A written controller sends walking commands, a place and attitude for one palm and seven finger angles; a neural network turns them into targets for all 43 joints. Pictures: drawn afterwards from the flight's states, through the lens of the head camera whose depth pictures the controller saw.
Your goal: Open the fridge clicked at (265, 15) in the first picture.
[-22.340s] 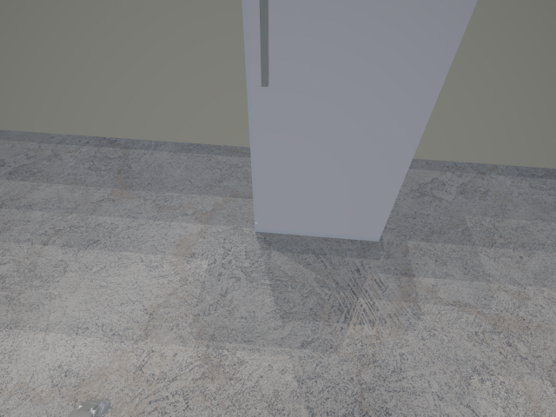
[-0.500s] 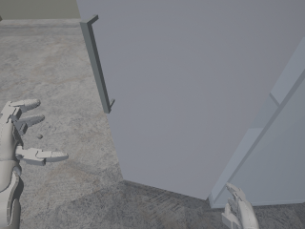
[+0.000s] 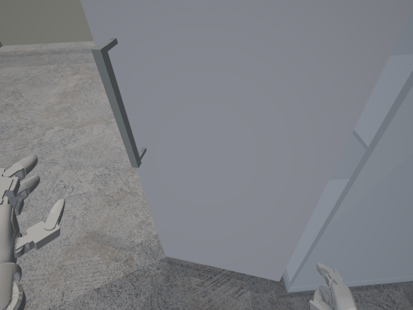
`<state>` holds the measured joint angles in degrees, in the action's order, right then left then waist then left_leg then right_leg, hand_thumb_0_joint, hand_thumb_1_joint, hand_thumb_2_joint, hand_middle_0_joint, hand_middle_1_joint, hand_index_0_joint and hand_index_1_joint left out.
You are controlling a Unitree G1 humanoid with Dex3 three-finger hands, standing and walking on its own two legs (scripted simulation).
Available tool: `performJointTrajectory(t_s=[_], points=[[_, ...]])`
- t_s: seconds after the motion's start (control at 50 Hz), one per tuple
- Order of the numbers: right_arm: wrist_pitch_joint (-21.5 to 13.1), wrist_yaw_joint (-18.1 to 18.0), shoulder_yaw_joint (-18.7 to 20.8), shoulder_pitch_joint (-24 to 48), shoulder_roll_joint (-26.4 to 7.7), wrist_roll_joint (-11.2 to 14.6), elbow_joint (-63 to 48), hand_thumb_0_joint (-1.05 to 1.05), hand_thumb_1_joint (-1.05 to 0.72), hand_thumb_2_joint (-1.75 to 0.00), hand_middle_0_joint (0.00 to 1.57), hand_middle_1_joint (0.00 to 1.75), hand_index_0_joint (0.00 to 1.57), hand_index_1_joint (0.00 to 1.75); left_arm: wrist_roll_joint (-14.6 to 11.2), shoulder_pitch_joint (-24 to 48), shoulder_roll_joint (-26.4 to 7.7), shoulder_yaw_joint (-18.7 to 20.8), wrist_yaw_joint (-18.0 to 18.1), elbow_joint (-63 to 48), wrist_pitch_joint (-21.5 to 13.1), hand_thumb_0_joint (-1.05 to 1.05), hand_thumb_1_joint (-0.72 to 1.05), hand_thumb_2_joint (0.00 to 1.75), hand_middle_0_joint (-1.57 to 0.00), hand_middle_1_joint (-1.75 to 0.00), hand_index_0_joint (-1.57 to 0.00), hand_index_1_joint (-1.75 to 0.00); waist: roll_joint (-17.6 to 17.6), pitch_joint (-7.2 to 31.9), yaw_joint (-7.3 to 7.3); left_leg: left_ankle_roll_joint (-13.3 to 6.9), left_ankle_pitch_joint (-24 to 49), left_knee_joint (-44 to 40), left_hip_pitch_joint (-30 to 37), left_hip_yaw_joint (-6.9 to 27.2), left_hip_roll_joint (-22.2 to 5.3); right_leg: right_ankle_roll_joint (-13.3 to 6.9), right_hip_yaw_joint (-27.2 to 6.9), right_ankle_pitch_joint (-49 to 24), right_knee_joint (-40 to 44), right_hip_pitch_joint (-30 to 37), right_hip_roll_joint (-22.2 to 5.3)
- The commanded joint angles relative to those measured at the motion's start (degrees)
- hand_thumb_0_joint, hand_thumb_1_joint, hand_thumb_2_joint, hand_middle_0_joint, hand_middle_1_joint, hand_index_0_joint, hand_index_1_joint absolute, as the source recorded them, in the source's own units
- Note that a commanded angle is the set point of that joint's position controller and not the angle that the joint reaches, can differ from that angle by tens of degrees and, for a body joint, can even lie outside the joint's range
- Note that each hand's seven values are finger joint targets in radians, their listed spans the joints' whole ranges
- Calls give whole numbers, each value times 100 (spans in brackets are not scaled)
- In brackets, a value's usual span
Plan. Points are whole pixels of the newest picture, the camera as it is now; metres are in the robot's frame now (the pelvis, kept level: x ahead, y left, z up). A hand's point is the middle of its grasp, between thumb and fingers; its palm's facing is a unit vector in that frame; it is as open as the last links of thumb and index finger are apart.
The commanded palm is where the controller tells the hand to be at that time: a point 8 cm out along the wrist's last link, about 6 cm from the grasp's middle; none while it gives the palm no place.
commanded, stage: draw the hand back to the body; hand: left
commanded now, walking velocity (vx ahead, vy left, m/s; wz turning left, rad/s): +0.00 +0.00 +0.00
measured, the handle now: (125, 112) +0.46 +0.25 +0.16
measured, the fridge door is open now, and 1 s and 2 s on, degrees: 73 73 73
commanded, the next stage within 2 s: step back with the hand held close in 0.42 s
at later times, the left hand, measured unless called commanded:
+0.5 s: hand (45, 227) +0.18 +0.27 +0.15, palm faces +0.49 -0.79 -0.36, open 7.4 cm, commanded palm +0.13 +0.30 +0.17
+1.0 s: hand (1, 259) +0.13 +0.30 +0.15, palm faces +0.46 -0.76 -0.47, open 7.4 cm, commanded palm +0.07 +0.33 +0.17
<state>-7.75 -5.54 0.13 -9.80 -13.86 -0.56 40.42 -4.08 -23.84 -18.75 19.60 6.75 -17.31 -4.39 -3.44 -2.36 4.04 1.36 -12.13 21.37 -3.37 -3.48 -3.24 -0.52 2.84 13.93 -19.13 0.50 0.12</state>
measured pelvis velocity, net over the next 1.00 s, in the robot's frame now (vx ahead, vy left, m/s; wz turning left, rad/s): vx -0.06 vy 0.03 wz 0.00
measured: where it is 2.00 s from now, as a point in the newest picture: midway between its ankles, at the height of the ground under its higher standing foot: outside the picture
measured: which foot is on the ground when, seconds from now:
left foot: down 0.00-1.00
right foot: down 0.00-1.00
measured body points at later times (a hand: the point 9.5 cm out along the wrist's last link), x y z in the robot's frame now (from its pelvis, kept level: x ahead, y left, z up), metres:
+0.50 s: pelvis +0.00 +0.00 +0.00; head -0.03 -0.02 +0.45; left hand +0.15 +0.31 +0.17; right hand +0.19 -0.22 -0.09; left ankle +0.00 +0.13 -0.75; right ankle -0.03 -0.11 -0.75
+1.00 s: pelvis -0.06 +0.03 -0.01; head -0.06 +0.03 +0.44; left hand +0.10 +0.34 +0.17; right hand +0.12 -0.20 -0.10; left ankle +0.00 +0.13 -0.75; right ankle -0.03 -0.11 -0.75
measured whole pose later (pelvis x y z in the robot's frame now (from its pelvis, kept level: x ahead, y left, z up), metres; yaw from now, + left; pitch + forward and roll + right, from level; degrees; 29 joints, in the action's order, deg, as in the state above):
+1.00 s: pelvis -0.06 +0.03 -0.01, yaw +0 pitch -1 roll -1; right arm -2.1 -6.5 -0.8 -11.1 -13.0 0.7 32.9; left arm -2.2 -29.7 -22.3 22.2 8.9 -24.9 -8.5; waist -2.5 -0.8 2.0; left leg -1.7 -11.0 31.5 -20.1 -3.8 -1.6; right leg 1.8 2.2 12.8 -29.9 -16.4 -2.1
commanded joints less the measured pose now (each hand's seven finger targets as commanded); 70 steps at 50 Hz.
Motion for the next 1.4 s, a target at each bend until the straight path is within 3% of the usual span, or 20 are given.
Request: performJointTrajectory(t_s=[0.0,0.04,0.1,0.16,0.22,0.36,0.42,0.5,0.52,0.54,0.56,0.58,0.66,0.76,0.84,0.92,1.02,1.18,1.28,1.38], points=[[-334,-43,182,825,-549,-32,-924,0,-90,-90,20,30,20,30,-13,370,-1115,621,108,-1529,-431,0,86,88,-20,-32,-20,-32,-34,471,14,-256,1386,-76,236,-70,246,70,-101,-1574,243,-304,52],[-358,-56,187,814,-565,-36,-901,0,-90,-90,20,30,20,30,1,348,-1142,627,114,-1540,-432,0,90,90,-20,-30,-20,-30,-98,368,3,-258,1317,-60,228,-79,247,70,-120,-1538,268,-370,34],[-349,-92,186,804,-545,-43,-885,0,-90,-90,20,30,20,30,-15,466,-1152,666,138,-1430,-443,0,90,90,-20,-30,-20,-30,195,326,-16,-278,1158,-73,213,-75,251,91,-115,-1392,299,-428,39],[-364,-106,172,786,-530,-47,-852,0,-90,-90,20,30,20,30,-5,527,-1154,681,141,-1402,-457,0,90,90,-20,-30,-20,-30,-24,354,-7,-281,1179,-68,259,-87,259,81,-134,-1423,301,-397,16],[-348,-114,157,826,-516,-48,-864,0,-90,-90,20,30,20,30,-21,530,-1058,595,128,-1313,-434,0,90,90,-20,-30,-20,-30,143,291,-1,-282,1124,-104,240,-68,257,101,-107,-1328,316,-410,32],[-386,-92,141,847,-504,-56,-866,0,-90,-90,20,30,20,30,-20,436,-1088,635,113,-1421,-449,0,90,90,-20,-30,-20,-30,-66,386,37,-262,1240,-137,286,-33,242,75,-91,-1399,280,-316,33],[-371,-82,144,842,-507,-57,-865,0,-90,-90,20,30,20,30,-38,428,-1088,657,104,-1345,-447,0,90,90,-20,-30,-20,-30,205,271,34,-257,1159,-163,199,-14,236,85,-68,-1292,302,-354,55],[-368,-79,152,828,-504,-52,-859,0,-90,-90,20,30,20,30,-32,472,-1087,673,97,-1424,-478,0,90,90,-20,-30,-20,-30,-37,354,28,-249,1161,-153,233,-19,247,67,-87,-1274,304,-325,43],[-412,-63,124,869,-484,-56,-901,0,-90,-90,20,30,20,30,0,759,-962,433,90,-1799,-525,0,90,90,-20,-30,-20,-30,-225,475,6,-245,1187,-148,295,-1,271,63,-83,-1284,280,-300,39],[-277,1,-36,892,-493,71,-1160,0,-90,-90,20,30,20,30,66,1732,-2018,1305,174,-2119,-738,0,90,90,-20,-30,-20,-30,-426,-108,-197,-253,877,49,-300,152,123,39,-390,-1512,342,-892,-213],[-171,-22,8,826,-427,-4,-926,0,-90,-90,20,30,20,30,87,642,-1353,850,97,-1421,-674,0,90,90,-20,-30,-20,-30,369,-5,-247,-286,1056,297,-428,222,30,57,-332,-1822,251,-1152,-403],[-79,5,59,739,-456,9,-1039,0,-90,-90,20,30,20,30,125,136,-1129,674,56,-1285,-598,0,90,90,-20,-30,-20,-30,707,283,-242,-291,1200,520,-372,168,26,63,-377,-2086,142,-1187,-515],[152,-29,122,617,-504,39,-1351,0,-90,-90,20,30,20,30,132,-455,-1260,800,104,-1836,-577,0,90,90,-20,-30,-20,-30,-48,1286,-236,-248,1996,783,-341,155,-67,-3,-347,-2485,-462,-966,-683],[326,-119,146,631,-527,70,-1590,0,-90,-90,20,30,20,30,90,-685,-1499,1068,213,-2049,-573,0,90,90,-20,-30,-20,-30,-24,1227,-219,-257,2207,671,-640,352,-221,40,-280,-1853,-757,-1228,-481],[341,-161,166,608,-590,77,-1660,0,-90,-90,20,30,20,30,83,-438,-1506,1073,268,-2044,-654,0,90,90,-20,-30,-20,-30,8,942,-212,-330,1298,363,-1172,546,-317,77,-308,-928,-775,-1334,-337],[271,-152,176,510,-651,90,-1638,0,-90,-90,20,30,20,30,163,-253,-1335,930,333,-1930,-799,0,90,90,-20,-30,-20,-30,-156,680,-257,-420,-580,6,-1896,688,-379,57,-405,-37,-795,-1306,-288],[147,-141,190,446,-669,83,-1620,0,-90,-90,20,30,20,30,282,-146,-1286,927,390,-1980,-987,0,90,90,-20,-30,-20,-30,-88,532,-293,-514,-1953,-146,-2608,848,-389,47,-496,641,-830,-1181,-289],[-70,-121,208,368,-621,37,-1566,0,-90,-90,20,30,20,30,360,-217,-1345,1130,438,-2250,-1254,0,90,90,-20,-30,-20,-30,-418,648,-293,-540,-2311,-196,-3111,1021,-428,15,-498,394,-1258,-859,-150],[-145,-113,213,273,-580,10,-1453,0,-90,-90,20,30,20,30,328,-228,-1294,1117,438,-2179,-1292,0,90,90,-20,-30,-20,-30,59,609,-331,-446,-2091,220,-2896,869,-296,-66,-789,525,-977,-1302,-330],[-202,-126,208,338,-594,-15,-1397,0,-90,-90,20,30,20,30,352,-7,-1311,1107,454,-2279,-1326,0,90,90,-20,-30,-20,-30,-69,627,-321,-472,-2106,171,-3001,933,-378,-29,-786,397,-1161,-1342,-283]])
